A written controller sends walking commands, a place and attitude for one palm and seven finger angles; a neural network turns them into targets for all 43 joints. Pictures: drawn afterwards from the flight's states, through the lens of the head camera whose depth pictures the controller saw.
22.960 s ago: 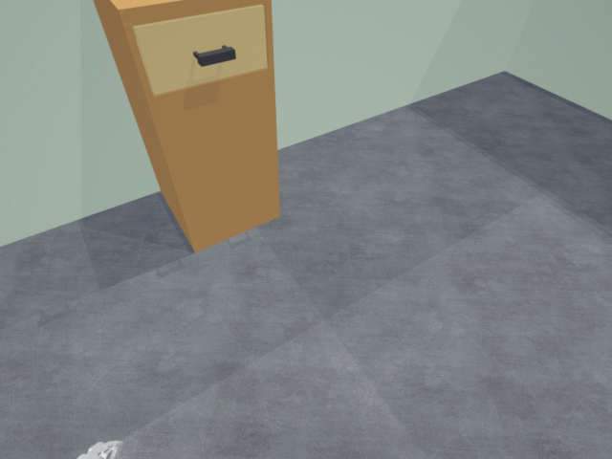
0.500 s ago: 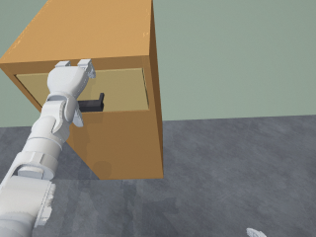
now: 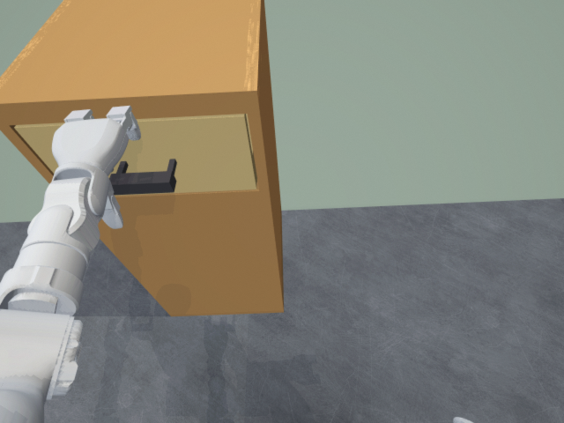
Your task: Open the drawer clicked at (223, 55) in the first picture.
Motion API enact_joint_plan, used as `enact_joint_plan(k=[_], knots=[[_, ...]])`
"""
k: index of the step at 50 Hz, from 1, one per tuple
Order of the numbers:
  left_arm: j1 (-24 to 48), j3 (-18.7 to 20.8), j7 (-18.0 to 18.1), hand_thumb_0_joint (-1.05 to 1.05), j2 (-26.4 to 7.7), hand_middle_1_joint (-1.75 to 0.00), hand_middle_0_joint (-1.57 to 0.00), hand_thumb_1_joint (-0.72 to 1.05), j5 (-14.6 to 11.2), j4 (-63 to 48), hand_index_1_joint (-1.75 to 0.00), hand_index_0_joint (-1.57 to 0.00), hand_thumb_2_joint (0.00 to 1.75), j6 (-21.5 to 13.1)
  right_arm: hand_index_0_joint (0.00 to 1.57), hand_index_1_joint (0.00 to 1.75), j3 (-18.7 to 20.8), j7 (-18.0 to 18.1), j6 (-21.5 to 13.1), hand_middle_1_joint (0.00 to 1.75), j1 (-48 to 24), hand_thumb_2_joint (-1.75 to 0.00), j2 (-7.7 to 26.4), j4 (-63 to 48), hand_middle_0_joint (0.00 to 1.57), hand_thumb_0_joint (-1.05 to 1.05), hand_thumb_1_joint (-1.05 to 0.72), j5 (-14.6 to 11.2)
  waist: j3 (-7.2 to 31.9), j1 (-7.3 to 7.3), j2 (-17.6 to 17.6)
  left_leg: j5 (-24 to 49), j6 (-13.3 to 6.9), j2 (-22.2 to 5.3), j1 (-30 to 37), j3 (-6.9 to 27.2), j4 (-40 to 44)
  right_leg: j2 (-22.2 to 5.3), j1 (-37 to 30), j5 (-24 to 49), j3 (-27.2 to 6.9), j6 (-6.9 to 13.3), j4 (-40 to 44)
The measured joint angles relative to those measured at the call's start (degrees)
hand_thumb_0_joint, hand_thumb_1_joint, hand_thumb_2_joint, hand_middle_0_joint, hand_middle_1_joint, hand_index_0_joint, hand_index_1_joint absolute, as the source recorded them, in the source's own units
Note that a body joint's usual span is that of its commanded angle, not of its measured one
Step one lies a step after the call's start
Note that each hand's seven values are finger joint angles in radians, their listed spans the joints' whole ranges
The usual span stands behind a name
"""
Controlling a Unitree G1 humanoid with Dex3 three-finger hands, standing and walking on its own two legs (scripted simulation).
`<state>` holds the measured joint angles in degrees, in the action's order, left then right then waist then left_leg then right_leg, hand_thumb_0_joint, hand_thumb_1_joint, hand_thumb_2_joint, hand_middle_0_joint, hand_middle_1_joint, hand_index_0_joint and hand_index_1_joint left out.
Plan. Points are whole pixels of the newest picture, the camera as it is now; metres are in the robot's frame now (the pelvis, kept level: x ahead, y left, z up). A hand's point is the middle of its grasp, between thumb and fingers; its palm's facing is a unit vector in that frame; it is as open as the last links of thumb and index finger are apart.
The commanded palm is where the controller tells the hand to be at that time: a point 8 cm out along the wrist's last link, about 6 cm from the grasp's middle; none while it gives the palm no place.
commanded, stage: lower the fingers behind the handle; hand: left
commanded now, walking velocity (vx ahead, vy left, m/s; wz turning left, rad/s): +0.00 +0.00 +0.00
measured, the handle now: (145, 174) +0.51 +0.25 +0.04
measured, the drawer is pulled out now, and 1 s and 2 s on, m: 0.00 0.00 0.00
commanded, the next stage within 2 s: lift the fingers back up to retry in 1.60 s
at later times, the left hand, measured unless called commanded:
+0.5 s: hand (126, 179) +0.46 +0.25 +0.08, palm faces +0.03 +0.01 -1.00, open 13.7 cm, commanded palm +0.43 +0.26 +0.12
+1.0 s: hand (127, 197) +0.45 +0.26 +0.05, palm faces +0.01 +0.01 -1.00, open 13.9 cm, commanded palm +0.43 +0.26 +0.08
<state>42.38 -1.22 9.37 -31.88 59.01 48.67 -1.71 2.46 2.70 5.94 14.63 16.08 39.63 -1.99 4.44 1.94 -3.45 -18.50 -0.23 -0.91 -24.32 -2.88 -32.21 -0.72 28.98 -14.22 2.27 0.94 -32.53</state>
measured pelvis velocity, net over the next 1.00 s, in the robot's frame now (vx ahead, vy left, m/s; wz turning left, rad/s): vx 0.00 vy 0.01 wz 0.01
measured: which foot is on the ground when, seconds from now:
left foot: down 0.00-1.00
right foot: down 0.00-1.00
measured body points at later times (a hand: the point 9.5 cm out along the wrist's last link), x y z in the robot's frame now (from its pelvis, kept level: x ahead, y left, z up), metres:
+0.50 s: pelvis +0.01 +0.01 -0.01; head +0.08 -0.02 +0.44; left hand +0.45 +0.25 +0.13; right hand +0.07 -0.26 -0.15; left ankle -0.03 +0.12 -0.73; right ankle +0.01 -0.11 -0.73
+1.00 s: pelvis +0.00 +0.01 -0.01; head +0.08 +0.00 +0.43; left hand +0.44 +0.26 +0.10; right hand +0.05 -0.27 -0.15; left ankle -0.03 +0.12 -0.73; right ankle +0.01 -0.11 -0.73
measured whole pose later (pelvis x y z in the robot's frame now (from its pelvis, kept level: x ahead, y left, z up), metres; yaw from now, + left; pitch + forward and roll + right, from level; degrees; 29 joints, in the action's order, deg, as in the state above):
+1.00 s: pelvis +0.00 +0.01 -0.01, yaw +0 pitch +16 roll -1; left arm 41.2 -1.5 15.8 -29.9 61.7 51.6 -7.3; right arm 3.6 1.9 5.8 18.2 15.5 39.9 -0.6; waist 6.5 2.0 -2.4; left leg -21.7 -0.8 -1.0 -34.3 -2.1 -40.4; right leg -1.0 37.8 -16.4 2.9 0.5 -38.5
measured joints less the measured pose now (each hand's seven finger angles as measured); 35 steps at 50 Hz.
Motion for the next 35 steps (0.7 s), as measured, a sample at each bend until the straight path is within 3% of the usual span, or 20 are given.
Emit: enact_joint_plan(k=[4, 8, 11, 14, 18, 22, 28, 35], knots=[[-0.40, -1.65, -4.58, 0.00, 0.09, -1.20, -0.31, -0.49, -1.55, 0.77, -1.20, -0.31, 0.30, 0.99, 0.20, 0.30, -0.45, 0.37, 0.39, 0.30, 1.24, -0.90, -0.37, -0.82, 0.20, 0.00, -0.91, -0.28, 0.29, -0.16, -0.60, 0.18, -0.15, 0.06, 0.73, 0.04, 0.76, -0.02, -0.79, 0.17, 0.03, -0.16, 0.80], [-1.96, -2.43, -7.49, 0.00, 1.31, -1.20, -0.31, -0.49, -1.97, -1.16, -1.20, -0.31, 0.30, -3.29, 0.20, 0.30, -0.72, 0.97, 0.56, 0.30, 1.99, -0.90, -0.81, -1.05, 0.20, 0.00, -0.91, -0.05, 0.01, -0.29, -0.11, -0.17, -0.20, 0.12, 0.86, 0.32, 0.37, -0.12, -1.09, -0.24, 0.30, -0.20, 0.52], [-3.03, -1.22, -6.30, 0.00, 2.08, -1.20, -0.32, -0.49, -1.09, -2.68, -1.20, -0.32, 0.30, -7.58, 0.20, 0.30, -0.57, 1.14, 0.39, 0.30, 2.00, -0.90, -1.03, -1.25, 0.20, 0.00, -0.91, 0.27, -0.27, -0.10, 0.50, -0.67, -0.20, 0.09, -0.15, 0.38, -0.70, -0.13, -0.17, -0.63, 0.35, -0.17, -0.35], [-3.46, 0.94, -2.58, 0.00, 2.06, -1.20, -0.32, -0.49, 0.50, -3.44, -1.20, -0.32, 0.30, -9.73, 0.20, 0.30, -0.09, 0.92, -0.04, 0.30, 1.79, -0.90, -1.17, -1.31, 0.20, 0.00, -0.91, 0.75, -0.31, 0.20, 0.97, -1.19, -0.18, 0.03, -1.95, 0.22, -2.03, -0.11, 1.67, -1.00, 0.18, -0.15, -1.57], [-2.76, 2.33, 3.11, 0.00, 1.73, -1.20, -0.32, -0.49, 1.89, -2.51, -1.20, -0.32, 0.30, -7.55, 0.20, 0.30, 0.75, -0.07, -0.65, 0.30, 1.84, -0.90, -1.04, -0.63, 0.20, 0.00, -0.91, 1.17, 0.05, 0.06, 0.80, -1.70, -0.21, -0.03, -4.16, 0.04, -3.34, -0.08, 3.86, -1.28, -0.04, -0.22, -2.65], [-1.65, 0.69, 5.16, 0.00, 2.19, -1.20, -0.32, -0.49, 1.48, -0.40, -1.22, -0.33, 0.30, -3.55, 0.20, 0.30, 1.06, -0.93, -0.51, 0.30, 2.36, -0.90, -0.74, 0.43, 0.20, 0.00, -0.91, 0.97, 0.83, -0.43, 0.17, -1.84, -0.34, 0.01, -4.96, 0.09, -3.53, -0.13, 4.53, -1.33, -0.01, -0.38, -2.63], [-0.04, -1.56, 2.62, 0.00, 3.51, -1.20, -0.32, -0.49, 0.67, 2.04, -1.26, -0.32, 0.30, 0.39, 0.20, 0.30, 0.22, -0.58, 0.81, 0.30, 2.59, -0.90, -0.76, 1.09, 0.20, 0.00, -0.91, 0.45, 1.87, -0.25, 0.04, -1.72, -0.44, 0.11, -3.48, 0.35, -2.67, -0.20, 2.97, -1.35, 0.24, -0.46, -1.83], [-0.48, -1.12, -2.21, 0.00, 1.37, -1.20, -0.31, -0.49, 1.07, 5.03, -1.25, -0.31, 0.30, -1.54, 0.20, 0.30, -0.73, 0.33, 1.02, 0.30, 2.03, -0.90, -0.68, -1.32, 0.20, 0.00, -0.91, 0.29, 1.60, 0.95, 0.86, -1.77, -0.33, -0.23, -3.32, -0.06, -3.00, 0.16, 3.00, -1.18, -0.15, -0.27, -2.10]])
